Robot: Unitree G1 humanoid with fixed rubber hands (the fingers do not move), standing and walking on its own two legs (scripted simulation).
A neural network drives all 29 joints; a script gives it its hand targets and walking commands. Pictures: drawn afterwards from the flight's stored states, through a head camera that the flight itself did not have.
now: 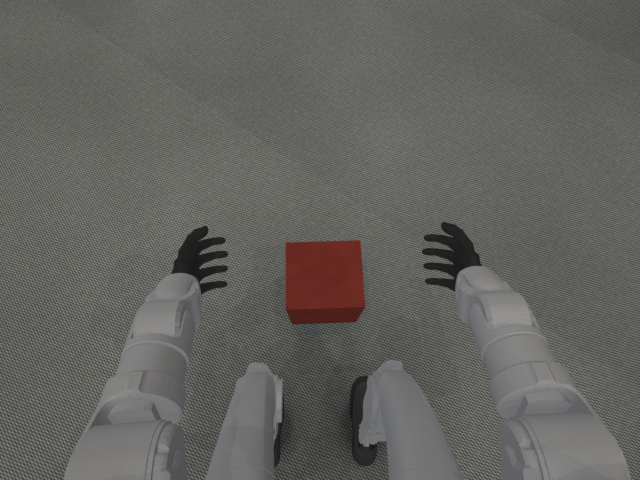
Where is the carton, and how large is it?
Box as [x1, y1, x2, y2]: [286, 240, 364, 323]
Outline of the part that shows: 359,240 286,243 286,310 292,323 342,322 356,320 364,307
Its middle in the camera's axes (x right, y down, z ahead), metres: +0.01 +0.11 +0.99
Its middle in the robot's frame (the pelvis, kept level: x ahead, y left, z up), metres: +0.47 +0.01 -0.56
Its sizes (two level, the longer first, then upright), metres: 0.176 0.158 0.228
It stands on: the floor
